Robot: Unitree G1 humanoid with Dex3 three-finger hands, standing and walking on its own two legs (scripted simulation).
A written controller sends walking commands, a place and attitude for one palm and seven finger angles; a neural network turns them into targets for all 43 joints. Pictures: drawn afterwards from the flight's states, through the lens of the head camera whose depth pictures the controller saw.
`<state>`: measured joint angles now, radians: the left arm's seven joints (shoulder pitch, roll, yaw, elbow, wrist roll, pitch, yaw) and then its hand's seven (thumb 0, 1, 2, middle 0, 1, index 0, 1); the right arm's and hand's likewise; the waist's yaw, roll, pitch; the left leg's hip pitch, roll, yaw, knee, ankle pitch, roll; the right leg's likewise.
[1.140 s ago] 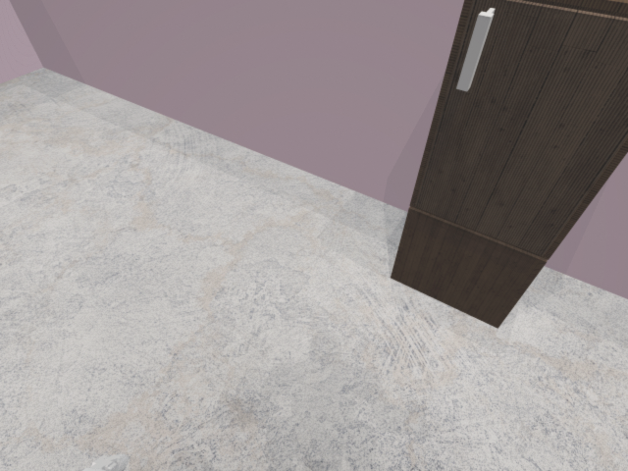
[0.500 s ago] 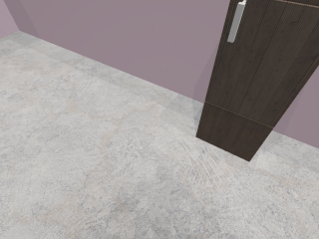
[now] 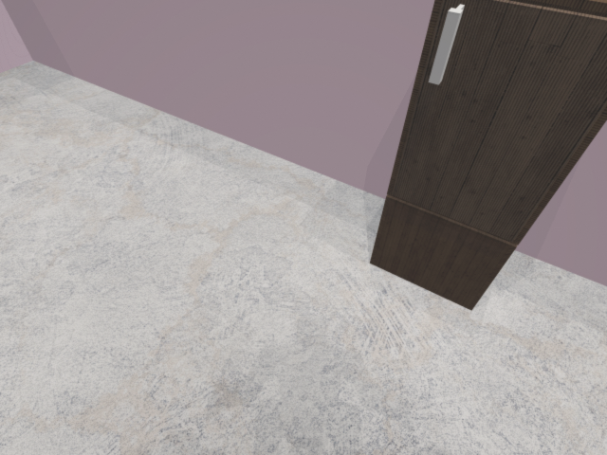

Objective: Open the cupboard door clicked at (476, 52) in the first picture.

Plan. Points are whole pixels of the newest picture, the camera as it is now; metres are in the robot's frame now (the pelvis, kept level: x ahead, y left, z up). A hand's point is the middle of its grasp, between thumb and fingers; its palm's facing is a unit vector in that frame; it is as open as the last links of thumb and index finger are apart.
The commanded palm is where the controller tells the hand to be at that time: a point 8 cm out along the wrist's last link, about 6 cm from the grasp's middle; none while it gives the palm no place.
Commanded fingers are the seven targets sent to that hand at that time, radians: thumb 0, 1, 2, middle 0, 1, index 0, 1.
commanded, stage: look at it before walking up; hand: left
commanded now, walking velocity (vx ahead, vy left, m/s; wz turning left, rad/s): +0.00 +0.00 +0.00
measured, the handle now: (447, 44) +0.92 -0.27 +0.15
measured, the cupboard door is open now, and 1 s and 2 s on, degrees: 0 0 0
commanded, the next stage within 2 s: turn to face it in 0.30 s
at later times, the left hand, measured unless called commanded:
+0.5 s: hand out of the picture +0.08 +0.25 -0.15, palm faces -0.02 -0.94 -0.34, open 7.4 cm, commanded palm none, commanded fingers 0.00 0.90 0.90 -0.20 -0.30 -0.20 -0.30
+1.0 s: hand out of the picture +0.04 +0.15 -0.16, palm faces -0.20 -0.94 -0.27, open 7.4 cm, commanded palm none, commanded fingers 0.00 0.90 0.90 -0.20 -0.30 -0.20 -0.30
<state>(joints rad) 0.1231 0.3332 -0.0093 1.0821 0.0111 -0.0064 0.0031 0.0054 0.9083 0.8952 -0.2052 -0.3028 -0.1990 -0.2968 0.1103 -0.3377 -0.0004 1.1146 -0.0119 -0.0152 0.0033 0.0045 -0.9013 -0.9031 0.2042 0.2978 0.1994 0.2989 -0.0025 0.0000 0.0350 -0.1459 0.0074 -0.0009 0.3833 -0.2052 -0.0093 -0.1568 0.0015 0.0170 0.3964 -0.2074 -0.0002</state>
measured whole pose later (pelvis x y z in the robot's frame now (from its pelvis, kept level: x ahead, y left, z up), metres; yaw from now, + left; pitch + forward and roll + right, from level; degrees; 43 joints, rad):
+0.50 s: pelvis +0.00 +0.00 +0.00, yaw +0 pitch -2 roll +0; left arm 0.13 0.34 0.00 1.08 0.01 0.00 0.00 0.01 0.91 0.90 -0.20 -0.30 -0.20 -0.30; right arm 0.10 -0.34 0.00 1.11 -0.01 -0.01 0.00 0.00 -0.90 -0.90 0.20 0.30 0.20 0.30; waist 0.01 0.00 0.04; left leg -0.13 0.01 0.00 0.37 -0.20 -0.01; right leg -0.14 0.01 0.02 0.38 -0.20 0.00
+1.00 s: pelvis -0.03 -0.04 -0.01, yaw -15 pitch +1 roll +2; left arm 0.28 0.18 0.04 0.95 0.01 0.03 0.01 0.00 0.91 0.90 -0.21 -0.30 -0.20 -0.30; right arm 0.13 -0.24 -0.06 0.97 -0.02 0.05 -0.01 0.01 -0.90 -0.90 0.20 0.30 0.20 0.30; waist 0.03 0.02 0.11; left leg -0.49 0.05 0.01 1.11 -0.37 -0.06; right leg -0.29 0.07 0.05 0.52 -0.23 -0.09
